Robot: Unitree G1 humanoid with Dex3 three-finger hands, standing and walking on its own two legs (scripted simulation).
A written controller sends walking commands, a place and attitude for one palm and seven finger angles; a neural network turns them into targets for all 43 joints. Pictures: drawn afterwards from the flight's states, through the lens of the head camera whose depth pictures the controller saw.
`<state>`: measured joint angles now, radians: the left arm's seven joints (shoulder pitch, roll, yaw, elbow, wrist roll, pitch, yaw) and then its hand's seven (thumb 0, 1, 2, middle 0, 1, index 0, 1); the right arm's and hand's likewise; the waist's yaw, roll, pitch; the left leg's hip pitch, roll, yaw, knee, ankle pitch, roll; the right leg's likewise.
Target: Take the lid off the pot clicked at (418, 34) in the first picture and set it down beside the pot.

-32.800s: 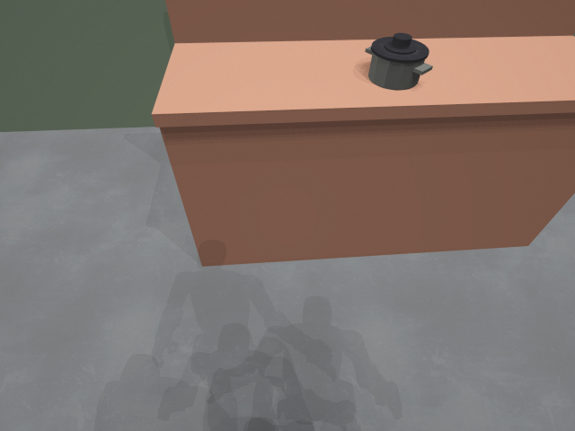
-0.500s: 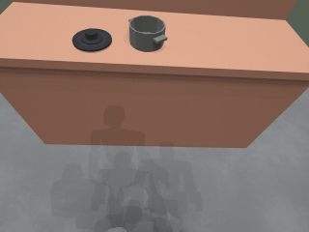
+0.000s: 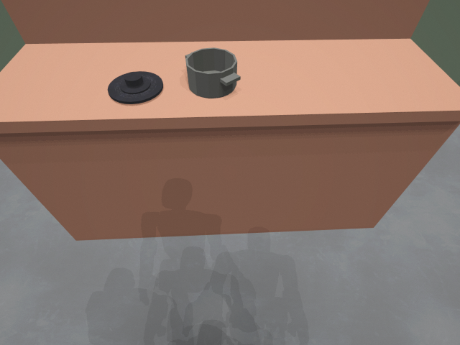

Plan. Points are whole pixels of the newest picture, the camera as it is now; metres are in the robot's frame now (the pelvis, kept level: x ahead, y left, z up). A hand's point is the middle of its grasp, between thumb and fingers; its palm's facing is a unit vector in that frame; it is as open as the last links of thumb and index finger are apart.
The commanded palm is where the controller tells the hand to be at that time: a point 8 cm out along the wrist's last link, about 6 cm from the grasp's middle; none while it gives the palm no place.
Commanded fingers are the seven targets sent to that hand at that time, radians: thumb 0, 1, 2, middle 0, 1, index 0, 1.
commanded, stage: let the arm hang, fingers relaxed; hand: left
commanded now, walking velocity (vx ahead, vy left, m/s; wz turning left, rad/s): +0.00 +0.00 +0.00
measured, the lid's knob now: (133, 79) +0.79 +0.32 +0.02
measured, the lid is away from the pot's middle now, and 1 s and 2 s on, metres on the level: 0.23 0.23 0.23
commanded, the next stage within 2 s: look to check the result in 0.74 s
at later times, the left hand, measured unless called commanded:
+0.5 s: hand out of the picture +0.02 +0.16 -0.18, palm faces +0.05 -0.98 -0.20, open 7.3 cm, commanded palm none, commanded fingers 0.00 0.90 0.90 -0.20 -0.30 -0.20 -0.30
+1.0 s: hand out of the picture +0.03 +0.16 -0.17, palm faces +0.05 -0.98 -0.20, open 7.3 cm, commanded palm none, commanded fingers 0.00 0.90 0.90 -0.20 -0.30 -0.20 -0.30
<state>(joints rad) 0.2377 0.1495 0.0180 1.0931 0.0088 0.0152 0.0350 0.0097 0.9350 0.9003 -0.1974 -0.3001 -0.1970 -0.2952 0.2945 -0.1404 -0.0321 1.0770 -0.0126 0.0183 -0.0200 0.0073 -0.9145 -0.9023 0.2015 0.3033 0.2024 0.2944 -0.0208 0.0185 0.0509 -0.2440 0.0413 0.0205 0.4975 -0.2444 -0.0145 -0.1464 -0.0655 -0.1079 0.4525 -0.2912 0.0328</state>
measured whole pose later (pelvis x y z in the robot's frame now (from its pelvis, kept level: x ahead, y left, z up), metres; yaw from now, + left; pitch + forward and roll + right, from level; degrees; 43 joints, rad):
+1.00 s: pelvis +0.02 -0.01 +0.00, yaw +0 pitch -1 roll +0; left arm 0.26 0.13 0.04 1.12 0.01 0.00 0.04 0.01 0.93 0.90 -0.20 -0.30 -0.20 -0.29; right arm 0.30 -0.13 -0.04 1.11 -0.01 0.01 -0.04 0.01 -0.91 -0.90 0.20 0.30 0.20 0.29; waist -0.02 0.02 0.05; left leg -0.19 0.05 0.02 0.48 -0.27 -0.03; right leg -0.09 -0.05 -0.11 0.43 -0.32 0.02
